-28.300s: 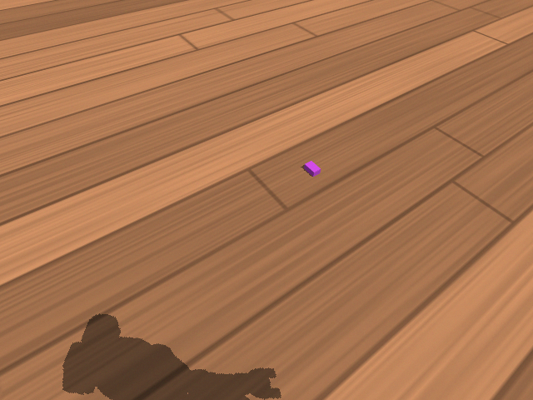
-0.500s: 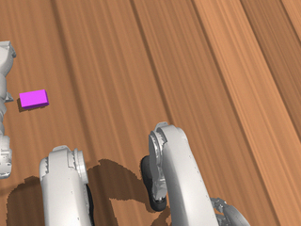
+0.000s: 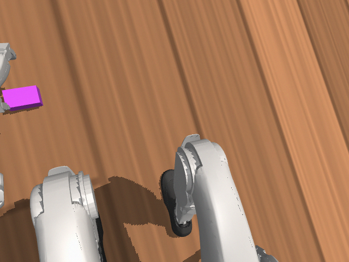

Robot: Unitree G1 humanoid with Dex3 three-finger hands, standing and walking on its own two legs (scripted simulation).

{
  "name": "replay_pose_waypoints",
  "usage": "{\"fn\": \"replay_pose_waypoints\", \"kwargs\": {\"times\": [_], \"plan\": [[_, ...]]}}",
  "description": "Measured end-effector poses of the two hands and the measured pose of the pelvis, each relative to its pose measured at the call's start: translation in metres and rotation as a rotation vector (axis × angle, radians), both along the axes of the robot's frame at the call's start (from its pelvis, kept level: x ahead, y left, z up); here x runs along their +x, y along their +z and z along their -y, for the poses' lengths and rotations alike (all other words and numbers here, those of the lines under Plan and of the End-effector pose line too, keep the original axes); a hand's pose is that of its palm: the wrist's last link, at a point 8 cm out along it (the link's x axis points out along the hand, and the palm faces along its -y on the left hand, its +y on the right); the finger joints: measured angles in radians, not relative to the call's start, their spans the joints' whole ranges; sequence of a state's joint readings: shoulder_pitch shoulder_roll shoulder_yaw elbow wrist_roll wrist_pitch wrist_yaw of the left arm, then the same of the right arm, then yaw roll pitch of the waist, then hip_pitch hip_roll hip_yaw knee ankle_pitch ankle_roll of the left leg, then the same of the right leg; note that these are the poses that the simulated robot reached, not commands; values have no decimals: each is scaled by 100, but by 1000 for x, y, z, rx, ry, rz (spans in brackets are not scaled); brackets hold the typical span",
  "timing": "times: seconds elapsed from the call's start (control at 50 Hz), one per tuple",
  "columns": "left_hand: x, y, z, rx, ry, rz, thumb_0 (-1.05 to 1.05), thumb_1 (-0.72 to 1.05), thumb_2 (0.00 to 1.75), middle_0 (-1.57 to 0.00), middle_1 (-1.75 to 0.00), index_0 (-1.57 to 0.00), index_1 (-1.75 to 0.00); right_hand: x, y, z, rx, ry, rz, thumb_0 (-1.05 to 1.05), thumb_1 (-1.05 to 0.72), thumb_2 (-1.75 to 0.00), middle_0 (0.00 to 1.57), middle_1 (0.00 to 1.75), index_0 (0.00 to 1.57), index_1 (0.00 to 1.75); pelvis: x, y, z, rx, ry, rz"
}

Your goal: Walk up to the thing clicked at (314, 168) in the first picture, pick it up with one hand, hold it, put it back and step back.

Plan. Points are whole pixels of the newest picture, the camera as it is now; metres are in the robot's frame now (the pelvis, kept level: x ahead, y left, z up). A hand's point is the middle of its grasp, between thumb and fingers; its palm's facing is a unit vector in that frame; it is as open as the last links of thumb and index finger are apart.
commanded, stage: home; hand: left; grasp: from above
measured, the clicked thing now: (23, 98) +0.52 +0.26 -0.31
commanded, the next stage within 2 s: none
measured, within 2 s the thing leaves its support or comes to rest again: neither
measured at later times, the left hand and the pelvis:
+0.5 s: hand out of the picture +0.36 +0.25 +0.03, palm faces -0.28 -0.66 -0.70, open 7.7 cm; pelvis +0.01 +0.00 +0.14, yaw +5 degrees
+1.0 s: hand out of the picture +0.27 +0.20 +0.24, palm faces +0.13 -0.96 -0.26, open 7.4 cm; pelvis +0.05 -0.01 +0.32, yaw +7 degrees
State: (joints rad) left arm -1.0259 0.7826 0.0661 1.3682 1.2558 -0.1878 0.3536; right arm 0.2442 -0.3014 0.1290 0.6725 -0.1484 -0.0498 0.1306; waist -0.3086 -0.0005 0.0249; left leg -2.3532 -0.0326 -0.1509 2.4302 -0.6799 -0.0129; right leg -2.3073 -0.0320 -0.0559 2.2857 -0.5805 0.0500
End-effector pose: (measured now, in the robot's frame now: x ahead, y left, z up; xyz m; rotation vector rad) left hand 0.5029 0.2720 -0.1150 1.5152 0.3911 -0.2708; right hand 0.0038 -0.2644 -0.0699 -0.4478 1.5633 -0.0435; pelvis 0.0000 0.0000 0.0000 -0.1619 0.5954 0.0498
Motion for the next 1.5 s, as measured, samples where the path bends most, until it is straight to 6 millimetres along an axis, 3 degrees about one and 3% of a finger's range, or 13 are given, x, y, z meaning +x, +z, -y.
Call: {"fn": "replay_pose_waypoints", "kwargs": {"times": [0.12, 0.26, 0.44, 0.58, 0.68, 0.82, 1.0, 1.22, 1.34, 1.5], "plan": [[-3, 30, -7, -41, 111, 64, 0, 3, 83, -26, -59, -26, -60, 20, 1, -4, 36, -37, 53, 0, -90, -90, 20, 30, 21, 30, 6, 14, -1, 9, 4, -35], [-36, 95, -19, -175, 277, 20, 0, 32, 89, -23, -50, -23, -51, 66, 25, -3, 84, -51, 177, 0, -90, -90, 20, 30, 21, 30, 10, 57, -3, 25, 17, -52], [-120, 167, -15, -456, 411, -60, 0, 75, 90, -22, -35, -22, -36, 142, 88, -1, 95, 18, 378, 0, -90, -90, 20, 30, 21, 30, 8, 125, -1, 54, 32, -16], [-171, 219, -7, -626, 551, -28, 1, 86, 90, -21, -31, -21, -31, 197, 140, -13, 113, 62, 556, 0, -90, -90, 20, 30, 20, 30, 9, 170, 3, 75, 47, 33], [-199, 256, 2, -752, 678, -33, 1, 89, 90, -21, -30, -21, -30, 223, 180, -28, 141, 62, 669, 1, -90, -90, 20, 30, 20, 30, 14, 204, 5, 88, 52, 75], [-230, 309, 17, -915, 832, -68, 1, 90, 90, -21, -30, -21, -30, 237, 240, -44, 165, 45, 763, 1, -90, -90, 20, 30, 21, 30, 28, 256, 7, 105, 55, 141], [-257, 379, 24, -1050, 989, -85, 1, 90, 90, -20, -30, -21, -30, 234, 312, -44, 121, 14, 807, 1, -90, -90, 20, 30, 21, 30, 52, 321, 6, 117, 68, 236], [-288, 462, 25, -1103, 1022, -65, 1, 91, 90, -20, -29, -20, -30, 240, 382, -40, 77, -8, 923, 1, -90, -90, 20, 30, 21, 30, 79, 376, 0, 129, 83, 355], [-303, 484, 23, -1110, 1022, -52, 1, 91, 90, -20, -29, -20, -30, 255, 402, -47, 90, 10, 1002, 1, -90, -90, 20, 30, 21, 30, 84, 387, -3, 134, 91, 394], [-313, 484, 20, -1117, 1030, -66, 1, 91, 90, -20, -29, -20, -30, 270, 412, -58, 118, 61, 1059, 1, -90, -90, 20, 30, 21, 30, 83, 390, -5, 138, 97, 417]]}}
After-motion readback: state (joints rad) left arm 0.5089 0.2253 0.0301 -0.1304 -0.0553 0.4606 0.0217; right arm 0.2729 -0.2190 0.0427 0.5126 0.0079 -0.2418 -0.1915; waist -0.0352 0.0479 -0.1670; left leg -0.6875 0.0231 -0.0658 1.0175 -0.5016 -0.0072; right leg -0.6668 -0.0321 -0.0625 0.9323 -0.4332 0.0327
